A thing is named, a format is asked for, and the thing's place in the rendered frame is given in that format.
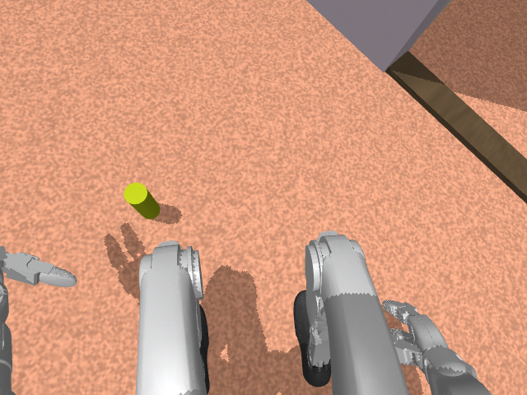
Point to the left robot arm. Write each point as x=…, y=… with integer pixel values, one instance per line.
x=5, y=343

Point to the right robot arm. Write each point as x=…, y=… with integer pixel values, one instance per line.
x=448, y=374

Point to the right robot hand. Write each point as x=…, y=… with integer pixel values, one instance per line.
x=423, y=333

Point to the right robot foot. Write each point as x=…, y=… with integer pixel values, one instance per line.
x=315, y=376

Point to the left robot hand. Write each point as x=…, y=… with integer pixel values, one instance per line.
x=29, y=269

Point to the can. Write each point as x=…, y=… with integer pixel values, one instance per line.
x=140, y=199

